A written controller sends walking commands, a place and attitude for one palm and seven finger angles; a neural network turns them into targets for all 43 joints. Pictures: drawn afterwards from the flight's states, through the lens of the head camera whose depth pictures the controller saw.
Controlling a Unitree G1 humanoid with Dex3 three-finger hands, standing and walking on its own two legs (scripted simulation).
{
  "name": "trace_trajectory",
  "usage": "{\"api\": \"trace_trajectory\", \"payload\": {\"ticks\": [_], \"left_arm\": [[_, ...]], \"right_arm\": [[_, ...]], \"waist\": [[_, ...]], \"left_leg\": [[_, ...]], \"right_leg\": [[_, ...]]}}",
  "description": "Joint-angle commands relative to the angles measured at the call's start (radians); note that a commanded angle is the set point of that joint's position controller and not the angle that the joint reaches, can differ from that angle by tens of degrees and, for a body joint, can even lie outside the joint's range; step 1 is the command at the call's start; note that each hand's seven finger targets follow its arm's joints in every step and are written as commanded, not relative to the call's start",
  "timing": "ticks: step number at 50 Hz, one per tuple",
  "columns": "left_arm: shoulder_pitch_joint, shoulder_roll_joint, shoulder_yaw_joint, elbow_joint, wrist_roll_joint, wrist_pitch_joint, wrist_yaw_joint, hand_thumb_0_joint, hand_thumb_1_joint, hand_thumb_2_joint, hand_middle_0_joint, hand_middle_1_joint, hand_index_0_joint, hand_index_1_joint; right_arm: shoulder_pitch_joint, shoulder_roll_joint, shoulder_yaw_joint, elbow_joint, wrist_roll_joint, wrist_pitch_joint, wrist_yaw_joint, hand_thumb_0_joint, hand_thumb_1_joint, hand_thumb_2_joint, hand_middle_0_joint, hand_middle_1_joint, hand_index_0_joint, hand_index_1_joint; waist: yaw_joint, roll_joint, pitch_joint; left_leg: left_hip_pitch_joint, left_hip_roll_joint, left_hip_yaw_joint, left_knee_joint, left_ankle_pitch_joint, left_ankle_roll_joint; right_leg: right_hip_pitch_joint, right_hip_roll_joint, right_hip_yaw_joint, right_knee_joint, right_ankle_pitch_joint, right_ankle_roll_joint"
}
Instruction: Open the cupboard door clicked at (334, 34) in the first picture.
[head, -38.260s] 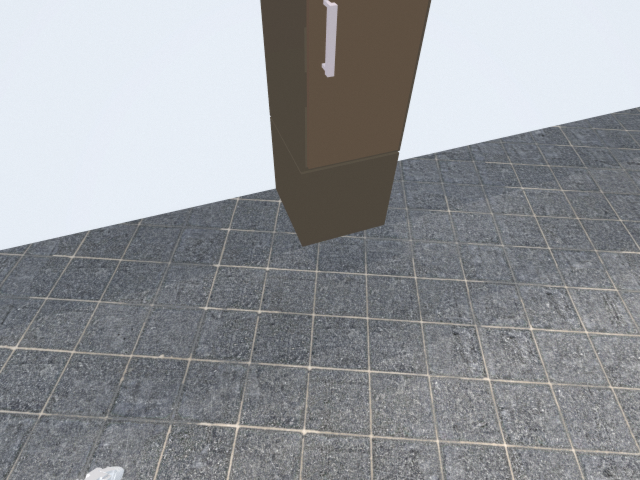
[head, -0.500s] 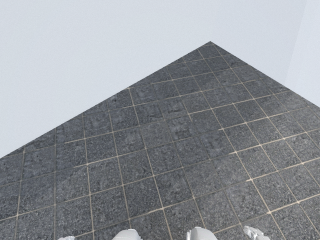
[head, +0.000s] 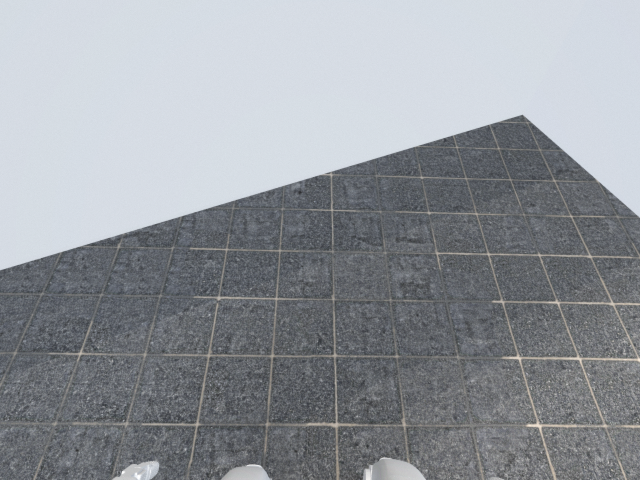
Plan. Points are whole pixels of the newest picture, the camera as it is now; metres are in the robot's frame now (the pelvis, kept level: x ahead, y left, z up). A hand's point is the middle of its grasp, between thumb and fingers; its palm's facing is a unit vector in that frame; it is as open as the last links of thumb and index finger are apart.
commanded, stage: turn to face it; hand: left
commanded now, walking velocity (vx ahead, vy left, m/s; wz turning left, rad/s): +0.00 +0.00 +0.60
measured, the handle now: out of the picture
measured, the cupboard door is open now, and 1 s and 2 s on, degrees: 47 47 47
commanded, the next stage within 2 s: take the last steps up to it in 1.90 s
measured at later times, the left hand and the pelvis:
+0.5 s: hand out of the picture +0.00 +0.20 -0.17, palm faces +0.34 -0.90 -0.26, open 7.3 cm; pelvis +0.00 -0.03 +0.00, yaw +19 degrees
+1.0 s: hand out of the picture -0.06 +0.15 -0.17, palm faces +0.60 -0.77 -0.22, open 7.3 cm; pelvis +0.01 -0.05 +0.00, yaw +37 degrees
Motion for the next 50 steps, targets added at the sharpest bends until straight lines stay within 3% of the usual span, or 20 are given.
{"api": "trace_trajectory", "payload": {"ticks": [1, 3, 4, 5, 8, 11, 17, 18, 19, 20, 24, 31, 33, 35, 38, 42, 45, 46, 48, 50], "left_arm": [[0.044, 0.069, 0.020, -0.087, -0.006, -0.041, -0.005, 0.000, 0.900, 0.900, -0.200, -0.300, -0.200, -0.300], [0.150, 0.121, 0.036, -0.061, 0.004, -0.051, 0.002, 0.000, 0.900, 0.900, -0.200, -0.300, -0.200, -0.300], [0.158, 0.216, 0.056, -0.065, 0.021, -0.057, 0.011, 0.000, 0.900, 0.900, -0.200, -0.300, -0.200, -0.300], [0.122, 0.248, 0.049, -0.086, 0.018, -0.053, 0.012, 0.000, 0.900, 0.900, -0.200, -0.300, -0.200, -0.300], [0.023, 0.139, 0.026, -0.107, 0.014, -0.062, 0.022, 0.000, 0.900, 0.900, -0.200, -0.300, -0.200, -0.300], [0.075, 0.146, 0.028, -0.086, 0.016, -0.071, 0.021, 0.000, 0.900, 0.900, -0.200, -0.300, -0.200, -0.300], [0.092, 0.182, 0.043, -0.055, 0.005, -0.063, 0.008, 0.000, 0.900, 0.900, -0.200, -0.300, -0.200, -0.300], [0.083, 0.152, 0.041, -0.081, -0.002, -0.057, 0.005, 0.000, 0.900, 0.900, -0.200, -0.300, -0.200, -0.300], [0.038, 0.084, 0.018, -0.128, -0.005, -0.052, 0.000, 0.000, 0.900, 0.900, -0.200, -0.300, -0.200, -0.300], [-0.025, 0.110, 0.018, -0.162, 0.005, -0.043, 0.004, 0.000, 0.900, 0.900, -0.200, -0.300, -0.200, -0.300], [-0.009, 0.093, 0.023, -0.101, 0.005, -0.034, -0.002, 0.000, 0.900, 0.900, -0.200, -0.300, -0.200, -0.300], [0.136, 0.108, 0.033, -0.064, 0.002, -0.045, 0.000, 0.000, 0.900, 0.900, -0.200, -0.300, -0.200, -0.300], [0.149, 0.257, 0.057, -0.078, 0.023, -0.055, 0.014, 0.000, 0.900, 0.900, -0.200, -0.300, -0.200, -0.300], [0.060, 0.185, 0.039, -0.103, 0.013, -0.061, 0.019, 0.000, 0.900, 0.900, -0.200, -0.300, -0.200, -0.300], [0.016, 0.136, 0.023, -0.110, 0.016, -0.064, 0.020, 0.000, 0.900, 0.900, -0.200, -0.300, -0.200, -0.300], [0.126, 0.185, 0.037, -0.059, 0.018, -0.070, 0.017, 0.000, 0.900, 0.900, -0.200, -0.300, -0.200, -0.300], [0.115, 0.195, 0.044, -0.052, 0.009, -0.065, 0.011, 0.000, 0.900, 0.900, -0.200, -0.300, -0.200, -0.300], [0.090, 0.185, 0.045, -0.059, 0.001, -0.060, 0.008, 0.000, 0.900, 0.900, -0.200, -0.300, -0.200, -0.300], [0.028, 0.080, 0.014, -0.133, -0.005, -0.048, 0.001, 0.000, 0.900, 0.900, -0.200, -0.300, -0.200, -0.300], [-0.046, 0.091, 0.023, -0.130, 0.007, -0.036, 0.008, 0.000, 0.900, 0.900, -0.200, -0.300, -0.200, -0.300]], "right_arm": [[-0.013, -0.227, -0.057, -0.065, -0.004, -0.009, -0.025, 0.000, -0.900, -0.900, 0.200, 0.300, 0.200, 0.300], [-0.072, -0.188, -0.055, -0.090, 0.010, 0.002, -0.020, 0.000, -0.900, -0.900, 0.200, 0.300, 0.200, 0.300], [-0.072, -0.115, -0.045, -0.112, 0.016, 0.007, -0.008, 0.000, -0.900, -0.900, 0.200, 0.300, 0.200, 0.300], [-0.091, -0.130, -0.045, -0.124, 0.010, 0.006, 0.003, 0.000, -0.900, -0.900, 0.200, 0.300, 0.200, 0.300], [-0.070, -0.104, -0.043, -0.079, 0.008, 0.016, 0.009, 0.000, -0.900, -0.900, 0.200, 0.300, 0.200, 0.300], [-0.099, -0.061, -0.022, -0.077, 0.017, 0.014, 0.017, 0.000, -0.900, -0.900, 0.200, 0.300, 0.200, 0.300], [-0.020, -0.093, -0.021, -0.063, 0.017, -0.003, 0.018, 0.000, -0.900, -0.900, 0.200, 0.300, 0.200, 0.300], [0.042, -0.180, -0.042, -0.057, 0.010, -0.011, 0.012, 0.000, -0.900, -0.900, 0.200, 0.300, 0.200, 0.300], [0.113, -0.284, -0.067, -0.047, 0.002, -0.010, 0.003, 0.000, -0.900, -0.900, 0.200, 0.300, 0.200, 0.300], [0.157, -0.312, -0.071, -0.032, -0.001, -0.004, -0.004, 0.000, -0.900, -0.900, 0.200, 0.300, 0.200, 0.300], [0.013, -0.215, -0.046, -0.061, 0.001, -0.018, -0.027, 0.000, -0.900, -0.900, 0.200, 0.300, 0.200, 0.300], [-0.080, -0.205, -0.057, -0.082, 0.006, 0.005, -0.016, 0.000, -0.900, -0.900, 0.200, 0.300, 0.200, 0.300], [-0.087, -0.108, -0.043, -0.123, 0.015, 0.006, -0.001, 0.000, -0.900, -0.900, 0.200, 0.300, 0.200, 0.300], [-0.082, -0.133, -0.054, -0.094, 0.005, 0.014, 0.007, 0.000, -0.900, -0.900, 0.200, 0.300, 0.200, 0.300], [-0.071, -0.083, -0.035, -0.074, 0.012, 0.021, 0.019, 0.000, -0.900, -0.900, 0.200, 0.300, 0.200, 0.300], [-0.115, -0.047, -0.015, -0.078, 0.022, 0.006, 0.022, 0.000, -0.900, -0.900, 0.200, 0.300, 0.200, 0.300], [-0.046, -0.071, -0.015, -0.064, 0.020, -0.002, 0.016, 0.000, -0.900, -0.900, 0.200, 0.300, 0.200, 0.300], [0.006, -0.105, -0.023, -0.050, 0.018, -0.008, 0.015, 0.000, -0.900, -0.900, 0.200, 0.300, 0.200, 0.300], [0.127, -0.290, -0.067, -0.039, 0.005, -0.010, 0.000, 0.000, -0.900, -0.900, 0.200, 0.300, 0.200, 0.300], [0.126, -0.265, -0.064, -0.027, -0.002, -0.015, -0.020, 0.000, -0.900, -0.900, 0.200, 0.300, 0.200, 0.300]], "waist": [[0.019, 0.204, -0.195], [0.077, 0.063, -0.168], [0.085, -0.211, -0.120], [0.091, -0.261, -0.103], [0.019, -0.179, -0.087], [0.047, -0.165, -0.138], [0.014, -0.106, -0.186], [-0.026, 0.085, -0.222], [-0.068, 0.350, -0.212], [-0.088, 0.231, -0.201], [-0.006, 0.232, -0.168], [0.069, 0.148, -0.142], [0.095, -0.288, -0.111], [0.040, -0.212, -0.086], [0.019, -0.184, -0.091], [0.074, -0.152, -0.152], [0.037, -0.155, -0.178], [0.000, -0.082, -0.192], [-0.068, 0.368, -0.206], [-0.061, 0.269, -0.204]], "left_leg": [[0.084, 0.192, -0.244, -0.172, 0.341, 0.146], [-0.109, 0.084, -0.182, -0.061, 0.050, 0.068], [-0.293, -0.055, -0.032, 0.154, -0.220, -0.012], [-0.234, -0.042, -0.011, 0.414, -0.320, -0.011], [-0.224, 0.027, -0.011, 0.573, -0.222, -0.026], [-0.137, 0.012, 0.070, 0.327, -0.217, -0.041], [0.157, -0.010, 0.101, -0.154, 0.049, -0.004], [0.316, 0.153, -0.100, -0.213, 0.253, 0.067], [0.395, 0.401, -0.415, -0.252, 0.601, 0.227], [0.312, 0.435, -0.435, -0.243, 0.448, 0.288], [0.207, 0.232, -0.262, -0.235, 0.387, 0.182], [-0.095, 0.112, -0.245, -0.150, 0.034, 0.096], [-0.267, -0.085, -0.004, 0.308, -0.302, -0.019], [-0.238, -0.003, -0.046, 0.593, -0.234, -0.008], [-0.171, 0.022, 0.030, 0.466, -0.200, -0.037], [-0.088, -0.013, 0.111, 0.162, -0.200, -0.035], [0.062, -0.025, 0.122, -0.060, -0.045, -0.018], [0.187, 0.001, 0.085, -0.172, 0.081, 0.000], [0.379, 0.406, -0.427, -0.256, 0.632, 0.239], [0.295, 0.324, -0.384, -0.240, 0.423, 0.246]], "right_leg": [[0.143, 0.053, -0.001, -0.254, 0.080, -0.009], [0.345, -0.005, 0.056, -0.584, 0.201, -0.030], [0.385, -0.269, 0.369, -0.750, 0.084, -0.131], [0.237, -0.403, 0.440, -0.812, 0.071, -0.221], [0.234, -0.277, 0.195, -0.676, 0.483, -0.210], [0.340, -0.249, 0.063, -0.594, 0.792, -0.196], [0.286, -0.233, -0.038, -0.392, 0.727, -0.096], [0.096, -0.171, -0.104, -0.223, 0.491, -0.033], [-0.146, -0.045, -0.104, -0.001, -0.113, 0.030], [-0.151, -0.038, 0.006, 0.109, -0.136, 0.012], [-0.109, -0.018, 0.054, 0.092, 0.058, 0.009], [0.327, 0.048, 0.015, -0.503, 0.225, -0.021], [0.326, -0.378, 0.462, -0.818, 0.058, -0.195], [0.196, -0.322, 0.361, -0.758, 0.165, -0.223], [0.239, -0.240, 0.092, -0.664, 0.548, -0.188], [0.398, -0.264, 0.051, -0.557, 0.825, -0.188], [0.356, -0.253, -0.004, -0.460, 0.794, -0.132], [0.260, -0.240, -0.036, -0.376, 0.697, -0.088], [-0.148, -0.040, -0.076, 0.015, -0.142, 0.028], [-0.180, -0.030, 0.047, 0.158, -0.050, 0.004]]}}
